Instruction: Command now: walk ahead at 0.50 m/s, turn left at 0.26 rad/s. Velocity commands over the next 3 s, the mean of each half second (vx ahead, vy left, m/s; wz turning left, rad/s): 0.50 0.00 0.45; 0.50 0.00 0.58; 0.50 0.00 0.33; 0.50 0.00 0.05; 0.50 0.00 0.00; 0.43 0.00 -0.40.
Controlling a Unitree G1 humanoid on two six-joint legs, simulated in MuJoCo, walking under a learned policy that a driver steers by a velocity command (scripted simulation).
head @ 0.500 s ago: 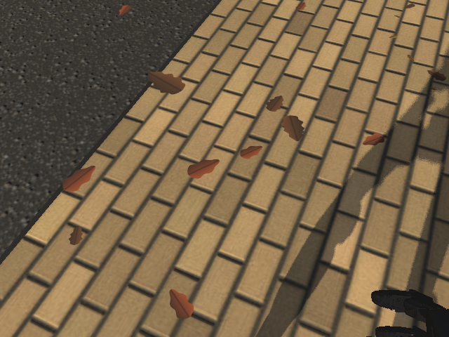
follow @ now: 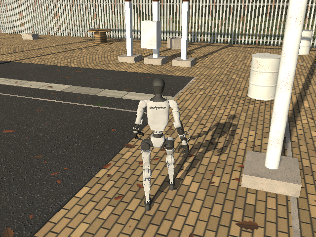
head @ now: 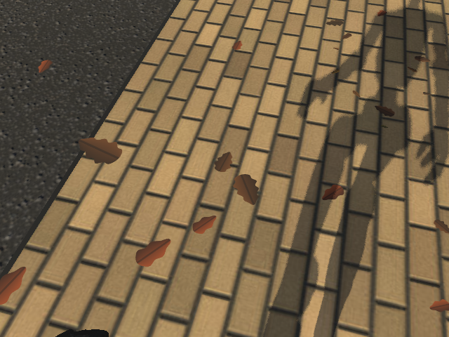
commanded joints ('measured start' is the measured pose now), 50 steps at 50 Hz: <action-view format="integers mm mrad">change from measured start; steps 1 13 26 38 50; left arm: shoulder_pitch -68 148 245 157 -129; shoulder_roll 114 106 227 158 132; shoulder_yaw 25 40 82 54 35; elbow -82 26 71 -44 -167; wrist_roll -4 25 -9 20 6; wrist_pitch -29 -39 16 -29 -41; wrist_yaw -12 14 41 25 -7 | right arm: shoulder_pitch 22 -71 -363 -161 9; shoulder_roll -187 -61 -77 -146 -173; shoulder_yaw -44 -35 -31 -63 -74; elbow -32 -150 -315 -300 -243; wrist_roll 5 17 2 -11 8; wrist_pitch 10 35 41 -1 23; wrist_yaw -11 -5 60 19 -22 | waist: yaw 52 86 131 111 18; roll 99 -55 -21 64 125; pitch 46 -11 61 -71 1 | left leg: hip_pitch -16 -675 -662 -176 -156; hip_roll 316 217 140 246 202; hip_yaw -197 -116 44 -377 -376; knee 27 918 426 1 107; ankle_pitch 339 21 173 309 214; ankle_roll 143 -14 44 259 161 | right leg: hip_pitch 60 466 685 -12 76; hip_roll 28 -194 -218 -40 80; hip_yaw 2 68 -238 39 41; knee -57 -383 -280 555 -47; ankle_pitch -87 -113 242 -353 -10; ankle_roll -18 -184 -125 13 28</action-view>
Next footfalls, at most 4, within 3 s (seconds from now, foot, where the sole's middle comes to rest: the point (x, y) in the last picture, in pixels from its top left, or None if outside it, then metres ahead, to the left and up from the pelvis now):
0.08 right None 0.23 -0.14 -0.78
0.60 left None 0.45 0.17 -0.78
1.08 right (170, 240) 0.81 0.14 -0.78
1.58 left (58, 245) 0.83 0.51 -0.78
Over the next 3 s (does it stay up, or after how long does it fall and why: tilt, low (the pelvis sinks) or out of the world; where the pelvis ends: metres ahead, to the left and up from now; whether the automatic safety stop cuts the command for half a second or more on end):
stays up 1.33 0.84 0.00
